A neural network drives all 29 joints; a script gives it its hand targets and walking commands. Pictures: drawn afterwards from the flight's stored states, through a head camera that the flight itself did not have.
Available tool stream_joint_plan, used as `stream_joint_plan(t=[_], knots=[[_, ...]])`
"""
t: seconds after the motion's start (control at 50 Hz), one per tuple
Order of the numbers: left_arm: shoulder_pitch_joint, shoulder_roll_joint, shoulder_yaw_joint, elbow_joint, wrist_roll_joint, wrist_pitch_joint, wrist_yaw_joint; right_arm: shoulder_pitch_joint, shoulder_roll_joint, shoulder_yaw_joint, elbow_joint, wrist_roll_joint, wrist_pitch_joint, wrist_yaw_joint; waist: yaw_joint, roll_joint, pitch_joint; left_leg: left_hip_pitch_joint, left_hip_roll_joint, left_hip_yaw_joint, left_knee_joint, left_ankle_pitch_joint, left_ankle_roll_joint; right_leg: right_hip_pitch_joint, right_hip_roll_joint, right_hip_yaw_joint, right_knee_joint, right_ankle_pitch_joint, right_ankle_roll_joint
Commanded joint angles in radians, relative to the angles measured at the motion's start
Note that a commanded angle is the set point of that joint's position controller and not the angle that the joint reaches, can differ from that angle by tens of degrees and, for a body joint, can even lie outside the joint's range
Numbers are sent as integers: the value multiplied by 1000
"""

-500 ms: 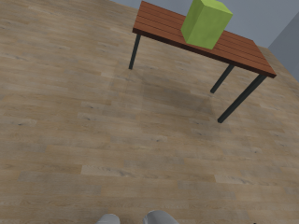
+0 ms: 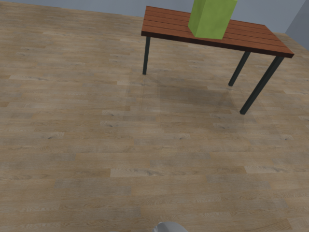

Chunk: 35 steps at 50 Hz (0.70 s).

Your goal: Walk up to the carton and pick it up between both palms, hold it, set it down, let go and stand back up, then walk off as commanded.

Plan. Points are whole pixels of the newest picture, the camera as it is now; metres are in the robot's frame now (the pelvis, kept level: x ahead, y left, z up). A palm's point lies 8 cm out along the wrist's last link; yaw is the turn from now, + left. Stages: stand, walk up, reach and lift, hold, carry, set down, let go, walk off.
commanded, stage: walk off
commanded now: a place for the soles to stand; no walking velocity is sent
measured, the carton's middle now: (210, 14) +1.48 -0.34 +0.08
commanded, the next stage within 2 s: stand in 0.98 s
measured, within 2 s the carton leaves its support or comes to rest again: neither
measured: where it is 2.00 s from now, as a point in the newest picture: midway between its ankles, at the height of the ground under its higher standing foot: outside the picture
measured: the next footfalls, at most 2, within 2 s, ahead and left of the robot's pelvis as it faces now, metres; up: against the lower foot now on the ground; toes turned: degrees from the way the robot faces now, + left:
right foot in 0.32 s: +0.10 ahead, -0.23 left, +0.00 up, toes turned -1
left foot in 0.92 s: +0.29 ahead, -0.13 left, +0.00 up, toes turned -11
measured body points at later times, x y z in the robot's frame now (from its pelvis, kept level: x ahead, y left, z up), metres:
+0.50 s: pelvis +0.05 -0.17 +0.02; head +0.07 -0.20 +0.46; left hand +0.10 +0.14 -0.08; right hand +0.09 -0.48 -0.12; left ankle -0.01 +0.00 -0.60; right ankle +0.06 -0.23 -0.68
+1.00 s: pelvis +0.18 -0.29 +0.02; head +0.19 -0.30 +0.47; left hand +0.26 +0.01 -0.09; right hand +0.19 -0.60 -0.10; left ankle +0.25 -0.13 -0.68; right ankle +0.09 -0.28 -0.61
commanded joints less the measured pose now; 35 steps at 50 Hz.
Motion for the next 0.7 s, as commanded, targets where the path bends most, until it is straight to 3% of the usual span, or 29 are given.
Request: stream_joint_plan(t=[0.0, 0.02, 0.06, 0.1, 0.12, 0.16, 0.18, 0.22, 0.24, 0.26, 0.28, 0.3, 0.32, 0.34, 0.36, 0.38, 0.4, 0.42, 0.44, 0.46, 0.5, 0.52, 0.56, 0.58, 0.62, 0.68], knots=[[-3, 237, 67, -79, 62, -24, -4, -63, -405, -63, -68, -39, -66, -15, -53, 300, 81, -100, 358, -460, -599, -255, 139, -340, -98, 103, 58, 73, 42], [-6, 239, 66, -74, 56, -20, -4, -50, -409, -67, -64, -38, -65, -13, -60, 307, 85, -151, 335, -443, -615, -290, 135, -301, -98, 70, 68, 82, 43], [-34, 220, 64, -91, 56, -24, -8, -43, -415, -68, -66, -39, -66, -6, -69, 387, 96, -129, 332, -418, -591, -255, 169, -333, -111, 42, 46, 96, 52], [-52, 223, 64, -109, 60, -26, -13, -55, -427, -75, -82, -34, -66, -8, -85, 458, 83, -106, 363, -431, -595, -257, 207, -358, -145, 25, 32, 98, 64], [-43, 226, 64, -110, 59, -30, -12, -69, -446, -81, -84, -37, -67, -8, -77, 486, 66, -91, 383, -434, -582, -227, 215, -344, -165, 19, 5, 86, 65], [-42, 236, 66, -116, 53, -35, -19, -105, -474, -93, -96, -43, -67, -10, -66, 519, 48, -103, 422, -416, -563, -206, 223, -288, -201, 37, -55, 50, 74], [-59, 238, 61, -121, 54, -37, -23, -112, -469, -91, -98, -39, -65, -11, -81, 512, 46, -104, 408, -403, -554, -182, 222, -260, -211, 23, -127, 55, 74], [-48, 242, 61, -117, 39, -46, -29, -133, -483, -96, -96, -46, -61, -13, -69, 548, 11, -149, 415, -358, -495, -107, 199, -122, -226, 29, -230, 44, 85], [1, 246, 67, -103, 35, -51, -26, -142, -487, -96, -95, -51, -58, -12, -37, 542, -23, -202, 401, -317, -430, -63, 169, 2, -217, 19, -289, 48, 83], [112, 251, 75, -64, 32, -61, -25, -190, -461, -88, -98, -56, -53, -12, 42, 427, -87, -331, 332, -202, -254, -17, 113, 263, -186, 14, -449, 57, 68], [317, 282, 92, -4, 23, -68, -25, -213, -395, -71, -94, -61, -45, -19, 157, 218, -185, -420, 199, -84, 85, 30, 40, 456, -145, 43, -555, 1, 91], [355, 348, 100, 2, 30, -78, -8, -172, -280, -27, -93, -42, -54, -17, 162, -136, -167, -485, -31, 22, 434, -188, -23, 341, -261, 346, -800, -140, 77], [218, 336, 80, -36, 14, -77, -7, -75, -261, -18, -84, -26, -49, -31, 71, -192, -117, -502, -68, -72, 526, -215, -24, 228, -287, 628, -974, -220, 69], [135, 324, 76, -51, 3, -73, -9, -37, -293, -32, -65, -19, -54, -38, 26, -111, -75, -460, -39, -117, 533, -154, -13, 153, -334, 789, -1128, -211, 78], [45, 309, 72, -70, 2, -72, -7, -36, -313, -38, -51, -11, -52, -36, 1, -31, -57, -448, -12, -137, 518, -102, 3, 128, -359, 841, -1153, -254, 80], [42, 278, 56, -70, -2, -78, -3, -43, -316, -41, -39, -11, -48, -35, -9, -9, -38, -406, -9, -126, 541, -72, 7, 65, -316, 773, -1154, -180, 132], [34, 242, 52, -66, 5, -82, 1, -9, -299, -39, -33, -10, -40, -33, -12, -55, -45, -388, 0, -129, 524, -46, 10, 118, -280, 638, -1090, -43, 167], [23, 224, 57, -70, 6, -90, 6, 5, -307, -42, -30, -6, -41, -32, -11, -54, -75, -386, 16, -115, 474, 6, -3, 182, -273, 577, -1054, 47, 163], [34, 199, 59, -80, 7, -94, 14, 11, -314, -42, -37, -8, -43, -31, -4, -53, -88, -367, 29, -115, 405, 56, -3, 220, -247, 470, -1008, 148, 161], [49, 183, 64, -88, 9, -101, 22, 9, -314, -37, -43, -7, -51, -28, 14, -67, -110, -399, 37, -113, 338, 101, -10, 345, -250, 408, -942, 315, 111], [135, 126, 57, -69, 13, -112, 39, -32, -301, -32, -53, 1, -61, -16, 66, -38, -193, -438, 38, -130, 199, 153, -13, 580, -229, 263, -832, 600, 58], [169, 115, 55, -62, 15, -114, 46, -50, -297, -29, -53, 3, -70, -13, 88, -50, -219, -465, 32, -113, 135, 158, -14, 676, -229, 235, -812, 720, 49], [198, 93, 47, -45, 15, -116, 50, -84, -278, -22, -64, 7, -73, -8, 99, -54, -240, -457, 16, -86, 74, 157, -21, 749, -235, 212, -807, 852, 59], [206, 87, 38, -38, 15, -115, 52, -100, -276, -21, -67, 1, -72, -8, 96, -30, -223, -455, 20, -79, 58, 149, -21, 734, -236, 211, -810, 868, 52], [231, 82, 40, -26, 17, -116, 53, -111, -268, -16, -63, -4, -65, -7, 101, -28, -181, -457, 9, -78, 41, 136, -18, 710, -224, 212, -836, 896, 103], [172, 91, 55, -43, 25, -112, 52, -85, -272, -15, -56, 0, -67, -9, 81, -26, -126, -414, 14, -58, -8, 122, -18, 617, -209, 190, -869, 917, 126]])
